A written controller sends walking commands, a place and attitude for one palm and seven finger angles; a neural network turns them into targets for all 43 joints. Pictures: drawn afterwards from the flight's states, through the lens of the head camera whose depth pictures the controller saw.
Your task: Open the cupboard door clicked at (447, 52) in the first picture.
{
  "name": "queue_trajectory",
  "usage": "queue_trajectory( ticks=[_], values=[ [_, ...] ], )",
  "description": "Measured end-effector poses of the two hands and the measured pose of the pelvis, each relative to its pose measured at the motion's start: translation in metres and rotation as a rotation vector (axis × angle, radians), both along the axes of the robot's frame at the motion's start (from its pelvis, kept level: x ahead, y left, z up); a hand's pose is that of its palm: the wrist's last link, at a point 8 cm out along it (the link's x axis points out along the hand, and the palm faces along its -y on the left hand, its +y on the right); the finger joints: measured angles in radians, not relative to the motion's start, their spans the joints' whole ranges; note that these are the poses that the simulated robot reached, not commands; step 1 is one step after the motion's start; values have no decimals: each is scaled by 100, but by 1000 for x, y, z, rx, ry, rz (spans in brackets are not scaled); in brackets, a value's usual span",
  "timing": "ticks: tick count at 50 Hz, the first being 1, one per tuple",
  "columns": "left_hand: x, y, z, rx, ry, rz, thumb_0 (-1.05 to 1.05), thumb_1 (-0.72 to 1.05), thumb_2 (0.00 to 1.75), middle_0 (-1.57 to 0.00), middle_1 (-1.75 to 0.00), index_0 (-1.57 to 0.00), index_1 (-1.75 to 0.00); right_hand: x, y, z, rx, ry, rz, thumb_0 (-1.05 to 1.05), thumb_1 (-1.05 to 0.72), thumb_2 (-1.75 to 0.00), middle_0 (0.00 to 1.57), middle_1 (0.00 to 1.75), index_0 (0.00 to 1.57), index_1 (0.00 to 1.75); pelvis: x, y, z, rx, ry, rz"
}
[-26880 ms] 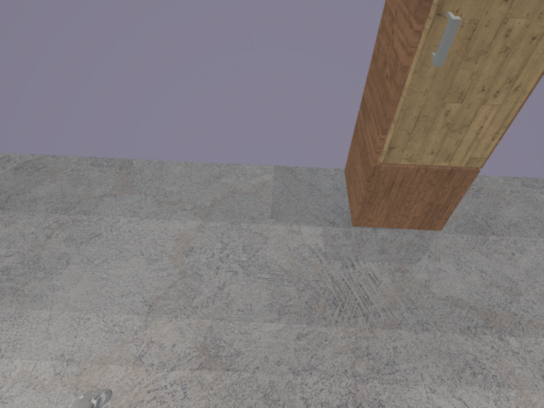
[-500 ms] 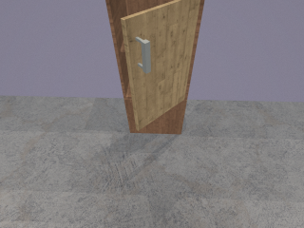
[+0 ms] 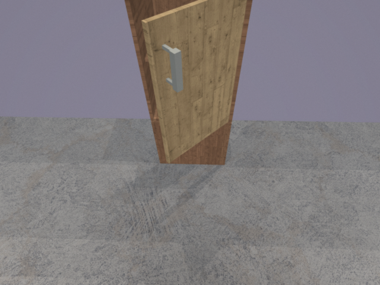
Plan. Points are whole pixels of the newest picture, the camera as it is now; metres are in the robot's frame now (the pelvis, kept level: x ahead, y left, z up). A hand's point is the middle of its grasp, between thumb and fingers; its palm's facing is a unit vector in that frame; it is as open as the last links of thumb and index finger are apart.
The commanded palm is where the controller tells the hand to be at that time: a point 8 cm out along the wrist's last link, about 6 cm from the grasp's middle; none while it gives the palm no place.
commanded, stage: look to check the result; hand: left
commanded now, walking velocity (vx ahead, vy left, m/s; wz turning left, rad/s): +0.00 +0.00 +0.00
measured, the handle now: (172, 68) +0.64 +0.09 +0.11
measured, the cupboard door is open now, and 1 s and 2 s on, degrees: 43 43 43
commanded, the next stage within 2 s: walk to a spot facing it in 0.14 s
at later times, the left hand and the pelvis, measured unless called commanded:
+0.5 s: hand out of the picture +0.08 +0.22 -0.17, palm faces -0.06 -0.95 -0.30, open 7.4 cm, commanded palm none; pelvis +0.01 +0.00 -0.01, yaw -5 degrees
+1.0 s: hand out of the picture +0.08 +0.17 -0.17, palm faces -0.29 -0.91 -0.28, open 7.4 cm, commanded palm none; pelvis -0.02 -0.02 -0.01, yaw -21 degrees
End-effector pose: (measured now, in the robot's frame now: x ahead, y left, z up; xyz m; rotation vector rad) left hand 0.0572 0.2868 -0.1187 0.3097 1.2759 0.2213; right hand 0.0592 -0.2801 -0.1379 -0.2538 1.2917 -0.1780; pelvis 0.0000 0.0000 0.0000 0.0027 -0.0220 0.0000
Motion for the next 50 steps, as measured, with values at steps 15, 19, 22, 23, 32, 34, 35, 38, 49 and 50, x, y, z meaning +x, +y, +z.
queue_trajectory(
  ticks=[15, 19, 22, 23, 32, 34, 35, 38, 49, 50],
  values=[
    [14, -5, -2, -12, -10, -8, 0, 90, 90, -20, -30, -21, -30, 22, -4, 5, -12, -35, 4, 0, -90, -90, 20, 30, 21, 30, 10, -1, 1, 2, 3, -8],
    [17, -6, -4, -11, -4, -13, 0, 90, 90, -20, -30, -21, -30, 21, -3, 5, -19, -41, -14, 0, -90, -90, 20, 30, 21, 30, 11, -1, 0, 0, 8, -32],
    [17, -11, -9, -23, 18, -22, 0, 90, 90, -20, -30, -21, -30, 14, 4, 1, -11, -43, -48, 0, -90, -90, 20, 30, 21, 30, 11, 1, -3, -3, 9, -60],
    [17, -14, -12, -30, 26, -26, 0, 90, 90, -20, -30, -21, -30, 10, 7, 0, -5, -42, -61, 0, -90, -90, 20, 30, 21, 30, 11, 1, -4, -4, 9, -70],
    [18, -33, -32, -98, 66, -93, 0, 90, 90, -20, -30, -21, -30, -44, 33, -16, 35, 6, -182, 0, -90, -90, 20, 30, 21, 30, 1, 8, -15, 12, 8, -156],
    [22, -37, -32, -100, 72, -112, 0, 90, 90, -20, -30, -21, -30, -59, 35, -20, 45, 17, -203, 0, -90, -90, 20, 30, 21, 30, -4, 7, -16, 20, 6, -183],
    [24, -40, -31, -99, 72, -121, 0, 90, 90, -20, -30, -21, -30, -66, 35, -22, 50, 24, -214, 0, -90, -90, 20, 30, 21, 30, -6, 6, -17, 21, 5, -193],
    [32, -51, -25, -93, 53, -151, 0, 90, 90, -20, -30, -21, -30, -88, 33, -29, 71, 49, -244, 0, -90, -90, 20, 30, 21, 30, -11, 0, -17, 16, 5, -221],
    [33, -71, -20, -51, 84, -260, 0, 90, 90, -20, -30, -21, -30, -91, -3, -15, 49, -34, -375, 1, -91, -90, 20, 30, 20, 30, -21, -17, -11, 43, 41, -349],
    [35, -72, -19, -53, 92, -273, 0, 90, 90, -20, -30, -21, -30, -87, -5, -11, 41, -58, -385, 1, -91, -90, 20, 30, 20, 30, -20, -16, -9, 47, 45, -364]
  ],
)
